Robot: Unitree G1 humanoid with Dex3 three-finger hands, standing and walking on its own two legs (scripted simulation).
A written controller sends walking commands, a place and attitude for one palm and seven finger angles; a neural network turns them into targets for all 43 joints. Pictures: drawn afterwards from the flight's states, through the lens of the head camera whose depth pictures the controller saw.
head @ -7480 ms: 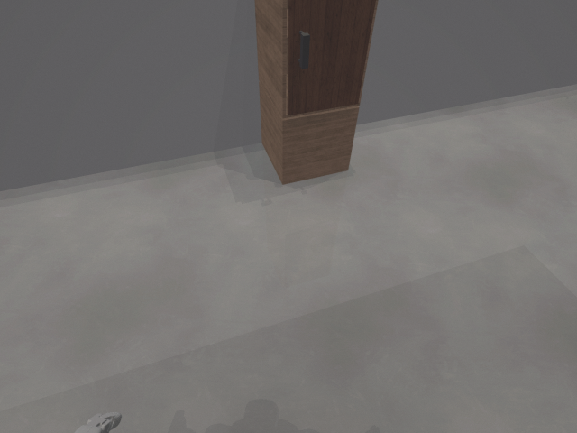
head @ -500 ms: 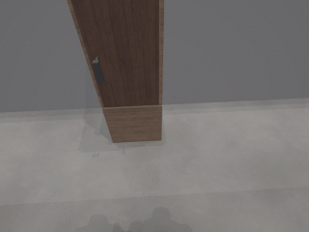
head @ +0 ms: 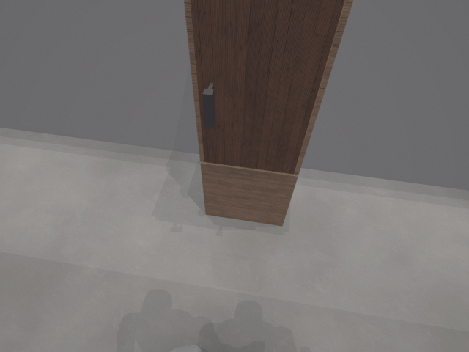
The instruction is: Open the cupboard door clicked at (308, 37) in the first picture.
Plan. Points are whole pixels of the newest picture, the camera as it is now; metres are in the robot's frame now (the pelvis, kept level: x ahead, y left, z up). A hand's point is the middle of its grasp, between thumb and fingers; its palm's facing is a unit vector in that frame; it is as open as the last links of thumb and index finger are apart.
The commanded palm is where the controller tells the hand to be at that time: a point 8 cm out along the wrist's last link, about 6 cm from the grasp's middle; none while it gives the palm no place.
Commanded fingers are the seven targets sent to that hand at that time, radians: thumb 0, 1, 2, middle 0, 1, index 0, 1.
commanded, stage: take the last steps up to it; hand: left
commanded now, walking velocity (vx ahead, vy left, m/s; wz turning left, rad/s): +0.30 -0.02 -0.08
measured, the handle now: (210, 105) +0.76 +0.17 -0.05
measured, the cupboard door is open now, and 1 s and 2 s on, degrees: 0 0 0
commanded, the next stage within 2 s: come to a stop and stand still in 0.48 s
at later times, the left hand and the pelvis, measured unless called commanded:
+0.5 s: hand (167, 274) +0.28 +0.18 -0.15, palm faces -0.07 -0.98 -0.20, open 7.4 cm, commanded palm none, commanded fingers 0.00 0.90 0.90 -0.20 -0.30 -0.20 -0.30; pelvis +0.16 +0.01 +0.01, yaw -4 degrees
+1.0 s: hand (162, 274) +0.28 +0.20 -0.17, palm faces +0.01 -0.97 -0.23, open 7.3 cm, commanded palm none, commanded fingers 0.00 0.90 0.90 -0.20 -0.30 -0.20 -0.30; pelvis +0.21 +0.01 +0.00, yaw -3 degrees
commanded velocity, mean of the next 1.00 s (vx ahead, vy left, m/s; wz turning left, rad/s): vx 0.04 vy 0.01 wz -0.03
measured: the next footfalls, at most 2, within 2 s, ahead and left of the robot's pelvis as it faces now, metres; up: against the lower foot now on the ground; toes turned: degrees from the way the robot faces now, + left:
right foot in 0.56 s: +0.32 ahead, -0.13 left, +0.00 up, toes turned -11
left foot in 1.02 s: +0.24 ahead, +0.10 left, +0.00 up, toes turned -1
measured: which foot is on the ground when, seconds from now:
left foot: down 0.00-0.58, up 0.60-1.00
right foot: down 0.00-0.02, up 0.04-0.54, down 0.56-1.00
